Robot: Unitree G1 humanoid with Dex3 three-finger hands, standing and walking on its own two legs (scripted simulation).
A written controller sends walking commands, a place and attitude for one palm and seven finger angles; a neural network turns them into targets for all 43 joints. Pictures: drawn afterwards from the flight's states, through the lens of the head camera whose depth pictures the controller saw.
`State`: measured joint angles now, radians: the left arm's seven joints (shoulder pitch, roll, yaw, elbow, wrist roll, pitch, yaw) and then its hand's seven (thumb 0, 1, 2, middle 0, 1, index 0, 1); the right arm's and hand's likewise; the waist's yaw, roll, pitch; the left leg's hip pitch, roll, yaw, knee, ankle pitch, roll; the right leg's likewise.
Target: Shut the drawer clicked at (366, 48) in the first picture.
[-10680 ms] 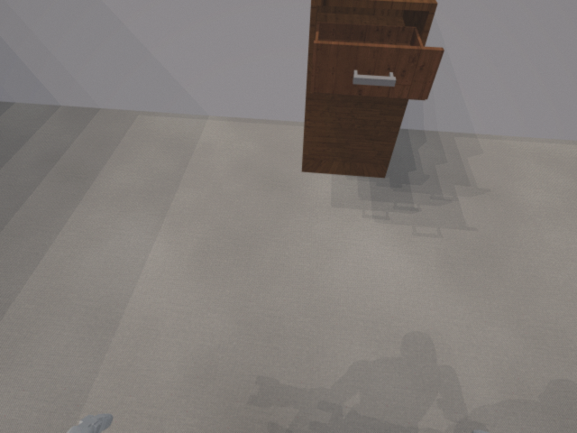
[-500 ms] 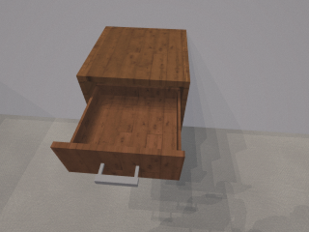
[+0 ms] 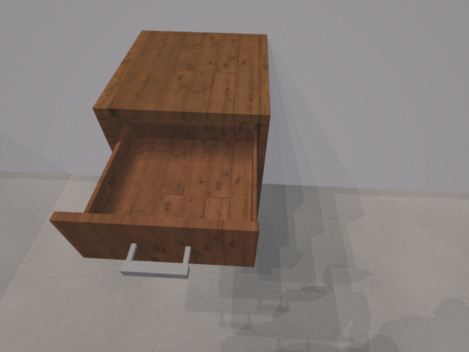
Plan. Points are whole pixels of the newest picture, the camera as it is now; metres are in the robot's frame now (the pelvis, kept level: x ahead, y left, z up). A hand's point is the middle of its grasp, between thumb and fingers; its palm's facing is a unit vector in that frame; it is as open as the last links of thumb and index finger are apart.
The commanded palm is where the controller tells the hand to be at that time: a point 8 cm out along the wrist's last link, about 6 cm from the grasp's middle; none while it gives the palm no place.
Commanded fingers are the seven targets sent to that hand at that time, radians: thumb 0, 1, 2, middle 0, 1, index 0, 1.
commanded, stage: come to a stop and stand still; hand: left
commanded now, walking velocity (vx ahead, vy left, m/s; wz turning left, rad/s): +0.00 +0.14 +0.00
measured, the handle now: (158, 259) +0.30 +0.17 -0.06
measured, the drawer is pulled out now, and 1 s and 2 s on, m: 0.30 0.30 0.30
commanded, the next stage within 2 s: look again from close up in 1.24 s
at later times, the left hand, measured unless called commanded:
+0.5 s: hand out of the picture +0.01 +0.19 -0.16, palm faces +0.02 -0.97 -0.24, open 7.3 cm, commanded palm none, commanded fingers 0.00 0.90 0.90 -0.20 -0.30 -0.20 -0.30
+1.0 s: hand out of the picture +0.00 +0.23 -0.17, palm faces +0.02 -0.98 -0.20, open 7.3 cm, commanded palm none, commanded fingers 0.00 0.90 0.90 -0.20 -0.30 -0.20 -0.30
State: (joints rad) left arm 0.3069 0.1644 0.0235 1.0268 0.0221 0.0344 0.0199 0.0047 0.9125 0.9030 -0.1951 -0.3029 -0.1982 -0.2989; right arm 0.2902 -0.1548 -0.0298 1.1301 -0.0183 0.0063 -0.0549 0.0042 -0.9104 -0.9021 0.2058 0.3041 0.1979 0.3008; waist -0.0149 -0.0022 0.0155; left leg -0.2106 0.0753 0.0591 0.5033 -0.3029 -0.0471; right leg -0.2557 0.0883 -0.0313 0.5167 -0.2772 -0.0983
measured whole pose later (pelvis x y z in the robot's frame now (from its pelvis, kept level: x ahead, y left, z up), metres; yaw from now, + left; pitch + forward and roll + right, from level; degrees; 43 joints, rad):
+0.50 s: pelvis -0.01 +0.01 +0.00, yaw +0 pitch +0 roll -1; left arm 0.29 0.14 0.00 1.04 0.01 -0.01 0.06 0.01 0.91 0.90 -0.20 -0.30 -0.20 -0.30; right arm 0.34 -0.15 -0.02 1.02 -0.01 0.00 -0.04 0.01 -0.92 -0.90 0.20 0.30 0.20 0.30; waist -0.03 0.05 0.02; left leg -0.23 0.02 0.02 0.54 -0.32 0.00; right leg -0.22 0.10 -0.04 0.44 -0.22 -0.09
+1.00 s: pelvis +0.00 +0.06 +0.00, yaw +0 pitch +0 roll +0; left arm 0.30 0.15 -0.01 1.07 0.01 0.00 0.04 0.01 0.92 0.90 -0.20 -0.30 -0.20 -0.30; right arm 0.30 -0.16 0.02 1.08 -0.01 -0.04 -0.03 0.01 -0.91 -0.90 0.21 0.30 0.20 0.30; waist 0.00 0.00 0.03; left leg -0.17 -0.08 0.06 0.45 -0.28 0.09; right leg -0.22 0.00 0.00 0.50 -0.27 -0.01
